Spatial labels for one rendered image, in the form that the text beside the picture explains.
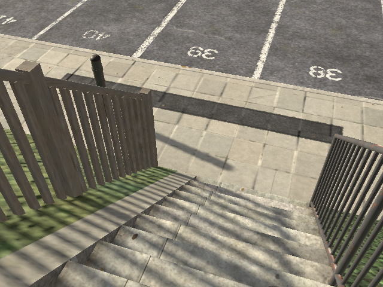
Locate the stairs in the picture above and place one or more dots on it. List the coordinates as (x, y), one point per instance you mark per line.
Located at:
(211, 234)

